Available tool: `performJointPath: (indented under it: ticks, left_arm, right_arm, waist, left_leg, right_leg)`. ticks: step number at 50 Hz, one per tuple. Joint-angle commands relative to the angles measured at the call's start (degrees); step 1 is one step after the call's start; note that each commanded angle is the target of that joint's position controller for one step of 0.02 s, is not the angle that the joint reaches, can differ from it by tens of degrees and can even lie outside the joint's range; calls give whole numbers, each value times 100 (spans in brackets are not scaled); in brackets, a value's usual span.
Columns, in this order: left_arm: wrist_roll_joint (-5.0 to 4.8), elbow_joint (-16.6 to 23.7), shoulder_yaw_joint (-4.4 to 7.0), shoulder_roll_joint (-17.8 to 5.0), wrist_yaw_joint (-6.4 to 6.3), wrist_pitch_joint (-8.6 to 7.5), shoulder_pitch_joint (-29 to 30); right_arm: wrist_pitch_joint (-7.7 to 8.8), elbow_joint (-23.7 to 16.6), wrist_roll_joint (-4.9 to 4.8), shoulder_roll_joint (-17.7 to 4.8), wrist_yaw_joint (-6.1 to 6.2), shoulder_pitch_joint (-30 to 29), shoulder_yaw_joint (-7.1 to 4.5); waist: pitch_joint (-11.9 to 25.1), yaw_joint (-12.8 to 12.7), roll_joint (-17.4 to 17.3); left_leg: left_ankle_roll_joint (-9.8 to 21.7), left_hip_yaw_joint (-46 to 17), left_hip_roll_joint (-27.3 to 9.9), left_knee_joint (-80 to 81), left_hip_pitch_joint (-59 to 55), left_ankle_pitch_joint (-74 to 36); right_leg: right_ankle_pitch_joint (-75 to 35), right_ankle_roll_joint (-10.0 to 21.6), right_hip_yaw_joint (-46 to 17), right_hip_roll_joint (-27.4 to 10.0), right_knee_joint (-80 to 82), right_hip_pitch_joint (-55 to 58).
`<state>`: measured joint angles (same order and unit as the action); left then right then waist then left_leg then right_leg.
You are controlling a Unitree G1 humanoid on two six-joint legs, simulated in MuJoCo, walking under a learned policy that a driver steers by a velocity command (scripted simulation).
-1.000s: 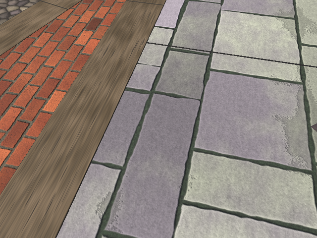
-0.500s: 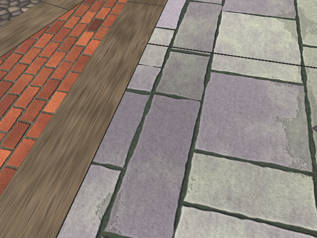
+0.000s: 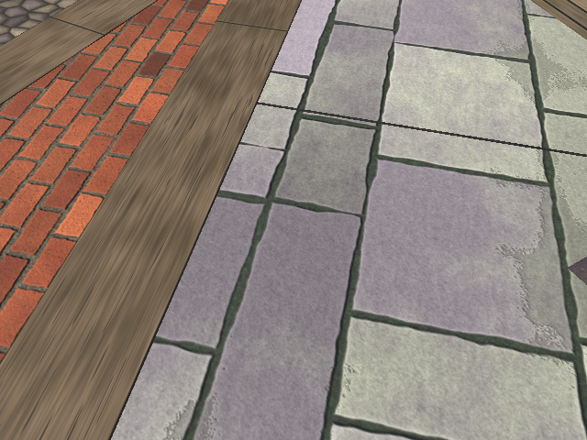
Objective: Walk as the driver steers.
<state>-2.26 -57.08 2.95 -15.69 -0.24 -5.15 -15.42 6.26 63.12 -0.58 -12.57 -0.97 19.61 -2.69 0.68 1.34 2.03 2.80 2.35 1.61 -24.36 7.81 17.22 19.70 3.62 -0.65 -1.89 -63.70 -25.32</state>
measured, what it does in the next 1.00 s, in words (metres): walks ahead: right foot, then left foot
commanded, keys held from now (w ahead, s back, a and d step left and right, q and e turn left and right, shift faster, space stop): w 1.00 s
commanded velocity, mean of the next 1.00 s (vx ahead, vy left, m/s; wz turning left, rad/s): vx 0.48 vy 0.00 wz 0.00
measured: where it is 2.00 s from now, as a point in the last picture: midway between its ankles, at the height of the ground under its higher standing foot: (296, 242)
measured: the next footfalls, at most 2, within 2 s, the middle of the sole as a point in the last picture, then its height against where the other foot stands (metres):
right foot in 0.34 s outside the picture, level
left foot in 0.88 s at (249, 379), level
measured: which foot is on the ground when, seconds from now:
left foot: down 0.00-0.36, up 0.38-0.86, down 0.88-1.00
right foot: up 0.00-0.32, down 0.34-0.88, up 0.90-1.00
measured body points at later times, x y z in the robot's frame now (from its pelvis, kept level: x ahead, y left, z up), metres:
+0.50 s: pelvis +0.27 -0.06 +0.00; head +0.29 -0.07 +0.45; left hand +0.36 +0.20 -0.13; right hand +0.32 -0.33 -0.14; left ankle +0.21 +0.09 -0.64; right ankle +0.33 -0.14 -0.74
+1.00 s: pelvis +0.57 +0.00 -0.01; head +0.60 +0.01 +0.44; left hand +0.59 +0.27 -0.15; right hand +0.70 -0.26 -0.12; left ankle +0.64 +0.09 -0.74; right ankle +0.44 -0.14 -0.65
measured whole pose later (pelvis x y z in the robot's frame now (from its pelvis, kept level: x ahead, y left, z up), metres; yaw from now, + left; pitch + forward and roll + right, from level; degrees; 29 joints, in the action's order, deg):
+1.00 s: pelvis +0.57 +0.00 -0.01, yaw +0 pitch +2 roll +0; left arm -1.6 -56.3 2.6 -15.2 0.1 -5.3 -18.4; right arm 6.1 51.1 -0.3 -14.3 -1.7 7.4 -3.0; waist -1.7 -0.8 1.1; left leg 3.2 3.4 0.8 -28.7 22.1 8.5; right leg 23.9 2.8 -1.5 -1.2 -66.0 -19.5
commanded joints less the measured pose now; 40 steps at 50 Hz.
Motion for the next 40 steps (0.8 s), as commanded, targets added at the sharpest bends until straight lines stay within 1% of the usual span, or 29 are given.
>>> performJointPath:
  ticks: [1,3,5,6,7,9,11,12,13,14,15,16,17,18,19,20,21,22,23,24,25,26,28,30,32,34,36,38,40]
  left_arm:
    - [74,480,122,-421,85,-134,519]
    - [115,593,86,-248,116,-68,768]
    - [120,839,19,-111,118,-41,1327]
    - [111,942,-17,-54,129,-41,1596]
    - [96,1023,-44,-32,146,-42,1821]
    - [69,1143,-64,-75,188,-38,2124]
    - [45,1269,-62,-148,243,-49,2306]
    - [44,1315,-48,-203,273,-64,2332]
    - [48,1326,-16,-289,298,-81,2246]
    - [55,1294,43,-416,307,-91,2014]
    - [58,1193,133,-581,293,-86,1557]
    - [44,913,270,-792,257,-63,623]
    - [69,656,376,-1056,201,-27,-421]
    - [201,478,492,-1603,194,-7,-1073]
    - [191,453,341,-1139,213,0,-1007]
    - [146,524,249,-860,212,-39,-378]
    - [159,666,176,-644,216,-74,198]
    - [219,706,117,-464,249,-113,567]
    - [277,702,76,-331,275,-152,749]
    - [285,659,61,-268,299,-161,780]
    - [265,596,62,-286,297,-171,696]
    - [255,527,72,-354,271,-180,571]
    - [262,438,113,-559,175,-185,316]
    - [249,375,129,-637,87,-155,57]
    - [218,349,125,-660,32,-121,-116]
    - [174,279,133,-716,4,-101,-376]
    - [142,178,142,-738,-4,-63,-637]
    - [130,81,160,-747,-11,8,-849]
    - [121,34,196,-798,-29,82,-907]
  right_arm:
    - [18,-212,53,-495,-3,201,27]
    - [-35,-180,63,-627,80,433,24]
    - [-73,-235,78,-769,159,442,14]
    - [-82,-263,78,-820,186,462,8]
    - [-84,-269,71,-867,205,537,-2]
    - [-83,-221,28,-904,216,760,-24]
    - [-98,-177,-31,-889,221,846,-47]
    - [-116,-177,-45,-906,225,827,-67]
    - [-140,-197,-41,-948,227,768,-93]
    - [-167,-237,-21,-1028,228,675,-125]
    - [-210,-273,6,-1107,228,591,-158]
    - [-268,-317,42,-1056,227,505,-143]
    - [-283,-432,97,-935,215,476,-78]
    - [-167,-513,90,-56,124,1293,154]
    - [22,-412,-45,-287,69,1087,116]
    - [130,-676,-220,-777,47,396,-26]
    - [174,-807,-241,-870,84,-29,-39]
    - [146,-823,-163,-849,143,-185,-83]
    - [59,-794,-90,-750,183,-33,-114]
    - [-32,-769,-67,-603,198,111,-105]
    - [-99,-771,-60,-488,210,162,-96]
    - [-145,-823,-47,-475,221,71,-102]
    - [-173,-1036,11,-583,239,-420,-135]
    - [-145,-1208,52,-600,219,-886,-146]
    - [-96,-1330,40,-529,170,-1282,-121]
    - [-65,-1455,9,-452,120,-1748,-73]
    - [-52,-1569,-27,-439,59,-2096,-37]
    - [-27,-1711,-51,-467,-18,-2383,-16]
    - [7,-1828,-62,-558,-92,-2482,-26]
  waist:
    - [-553,26,-687]
    - [-554,71,-640]
    - [-700,149,-545]
    - [-756,208,-567]
    - [-798,269,-618]
    - [-889,336,-672]
    - [-976,279,-683]
    - [-948,212,-681]
    - [-836,95,-692]
    - [-601,-82,-780]
    - [-218,-353,-911]
    - [341,-822,-909]
    - [1018,-1226,-696]
    - [2095,-811,912]
    - [2301,-902,998]
    - [1135,-767,781]
    - [557,-583,255]
    - [191,-360,-66]
    - [85,-112,61]
    - [49,6,185]
    - [-18,58,204]
    - [-126,78,195]
    - [-317,18,90]
    - [-378,-106,13]
    - [-395,-222,28]
    - [-446,-392,19]
    - [-521,-521,15]
    - [-597,-594,9]
    - [-576,-528,68]
  left_leg:
    - [720,-1682,-1487,1563,-1055,-1127]
    - [784,-1280,-1384,1638,-957,-1870]
    - [788,-998,-1293,1766,-659,-2035]
    - [763,-862,-1227,1843,-483,-1998]
    - [749,-761,-1198,1922,-367,-1921]
    - [764,-678,-1280,2019,-385,-1840]
    - [724,-634,-1456,1940,-737,-2032]
    - [679,-599,-1542,1814,-978,-2277]
    - [618,-552,-1609,1599,-1198,-2756]
    - [551,-501,-1643,1257,-1367,-3694]
    - [483,-421,-1618,669,-1456,-4804]
    - [349,-237,-1397,-426,-1238,-5435]
    - [189,-151,-1170,-1970,-73,-4375]
    - [-198,-138,-62,-4447,2189,-855]
    - [-91,-1022,142,-5375,2891,1399]
    - [39,-953,-227,-5686,3471,1123]
    - [109,-791,-567,-5466,3349,541]
    - [104,-690,-805,-5083,3037,123]
    - [107,-738,-1003,-4761,2596,-128]
    - [92,-736,-1062,-4568,2330,-199]
    - [60,-685,-1094,-4389,2260,-205]
    - [7,-635,-1123,-4195,2351,-307]
    - [-135,-608,-1186,-3598,2852,-827]
    - [-229,-581,-1173,-2835,3204,-1518]
    - [-252,-458,-1041,-2004,3109,-2143]
    - [-262,-283,-873,-1361,2928,-2504]
    - [-257,-243,-782,-982,2937,-2524]
    - [-191,-261,-725,-705,3106,-2273]
    - [-57,-284,-669,-503,3113,-1835]
  right_leg:
    - [-771,-7,-161,-550,159,-2029]
    - [-1065,-200,38,-518,608,-1993]
    - [-1467,-319,155,-441,1500,-1852]
    - [-1731,-339,238,-357,1970,-1640]
    - [-1955,-344,328,-270,2346,-1426]
    - [-2192,-301,409,-154,2789,-1159]
    - [-2212,-160,297,-149,3109,-1160]
    - [-2131,-73,264,-135,3239,-1138]
    - [-2002,19,263,-86,3331,-975]
    - [-1842,113,328,41,3330,-583]
    - [-1665,223,455,232,3251,73]
    - [-1615,377,579,418,3261,1236]
    - [-1472,646,-117,-199,3073,2985]
    - [-57,1664,-3066,-1814,3622,5149]
    - [706,1722,-4575,-2060,4790,5068]
    - [755,1353,-3712,-1862,4922,4148]
    - [239,1170,-2842,-1669,5057,3104]
    - [-423,1049,-2161,-1445,5215,2193]
    - [-783,937,-1654,-1210,5366,1616]
    - [-880,928,-1395,-1085,5504,1291]
    - [-1016,974,-1188,-1026,5620,1087]
    - [-1139,1022,-1021,-999,5730,956]
    - [-1330,1089,-872,-1012,5877,1029]
    - [-1563,1031,-730,-983,5898,1297]
    - [-1775,891,-452,-845,5876,1418]
    - [-1767,810,-286,-797,5879,1560]
    - [-1767,799,-263,-886,5788,1911]
    - [-1907,792,-291,-1071,5576,2421]
    - [-2256,727,-362,-1280,5294,2873]
Keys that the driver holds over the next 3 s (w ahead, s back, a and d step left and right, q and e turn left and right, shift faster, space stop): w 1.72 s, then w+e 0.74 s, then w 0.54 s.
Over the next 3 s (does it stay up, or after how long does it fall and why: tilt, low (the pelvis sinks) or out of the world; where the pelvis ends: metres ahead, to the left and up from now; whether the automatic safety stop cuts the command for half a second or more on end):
stays up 1.65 -0.22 -0.01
